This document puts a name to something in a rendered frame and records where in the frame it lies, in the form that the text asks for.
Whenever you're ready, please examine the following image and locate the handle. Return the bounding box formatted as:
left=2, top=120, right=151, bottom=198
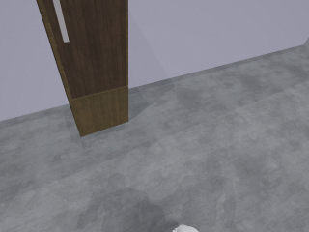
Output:
left=52, top=0, right=70, bottom=43

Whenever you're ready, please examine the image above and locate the cupboard door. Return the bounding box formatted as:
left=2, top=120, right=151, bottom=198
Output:
left=43, top=0, right=126, bottom=99

